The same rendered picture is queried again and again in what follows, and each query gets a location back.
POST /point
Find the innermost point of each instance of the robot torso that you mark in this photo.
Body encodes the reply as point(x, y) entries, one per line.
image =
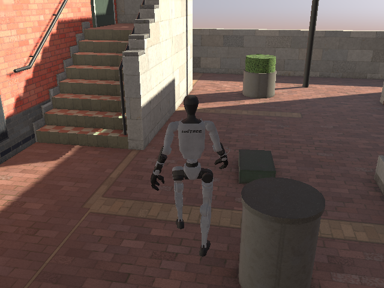
point(191, 145)

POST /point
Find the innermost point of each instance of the robot left hand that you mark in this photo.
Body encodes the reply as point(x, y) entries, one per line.
point(154, 181)

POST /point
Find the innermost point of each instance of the robot right hand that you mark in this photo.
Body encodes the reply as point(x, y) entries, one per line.
point(220, 161)

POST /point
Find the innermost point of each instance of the robot right thigh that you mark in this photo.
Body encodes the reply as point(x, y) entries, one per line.
point(207, 189)

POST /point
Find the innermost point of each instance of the robot left upper arm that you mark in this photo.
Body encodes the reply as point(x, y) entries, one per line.
point(172, 127)

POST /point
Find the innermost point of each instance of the robot right upper arm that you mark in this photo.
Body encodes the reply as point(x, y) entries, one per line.
point(209, 126)

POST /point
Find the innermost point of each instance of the robot right forearm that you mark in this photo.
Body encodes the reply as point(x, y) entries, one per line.
point(222, 154)

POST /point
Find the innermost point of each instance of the robot left forearm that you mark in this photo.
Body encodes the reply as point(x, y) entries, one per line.
point(160, 162)

